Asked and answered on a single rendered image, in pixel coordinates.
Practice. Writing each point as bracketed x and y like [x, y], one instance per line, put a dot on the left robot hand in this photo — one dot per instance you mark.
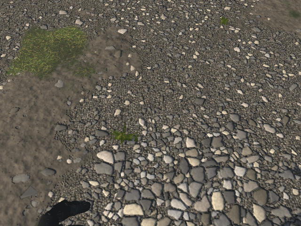
[62, 211]

